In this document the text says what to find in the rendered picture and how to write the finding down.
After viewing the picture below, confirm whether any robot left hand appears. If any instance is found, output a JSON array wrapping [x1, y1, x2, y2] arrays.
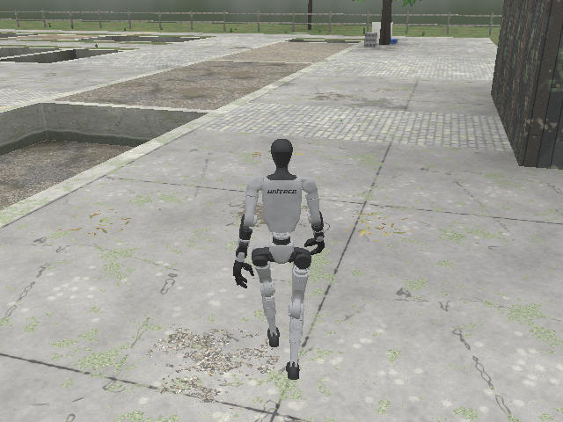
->
[[233, 260, 254, 288]]

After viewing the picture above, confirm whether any left robot foot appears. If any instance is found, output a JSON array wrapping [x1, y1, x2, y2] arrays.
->
[[267, 327, 280, 347]]

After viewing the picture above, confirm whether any robot left upper arm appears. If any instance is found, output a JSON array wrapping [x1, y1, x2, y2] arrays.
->
[[243, 177, 264, 227]]

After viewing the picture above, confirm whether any robot foot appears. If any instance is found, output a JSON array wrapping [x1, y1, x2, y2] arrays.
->
[[286, 362, 300, 380], [267, 327, 280, 347]]

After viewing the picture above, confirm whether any robot right upper arm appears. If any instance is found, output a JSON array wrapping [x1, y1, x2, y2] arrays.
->
[[300, 177, 321, 224]]

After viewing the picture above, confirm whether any robot left forearm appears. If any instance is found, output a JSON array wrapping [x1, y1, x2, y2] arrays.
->
[[235, 214, 252, 262]]

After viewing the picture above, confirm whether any robot right forearm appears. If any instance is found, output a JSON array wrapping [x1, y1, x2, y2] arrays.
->
[[311, 211, 325, 242]]

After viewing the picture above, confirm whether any robot right hand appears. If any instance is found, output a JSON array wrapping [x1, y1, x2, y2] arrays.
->
[[304, 238, 325, 255]]

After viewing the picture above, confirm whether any right robot foot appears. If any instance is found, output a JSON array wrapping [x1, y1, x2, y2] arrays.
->
[[286, 362, 300, 380]]

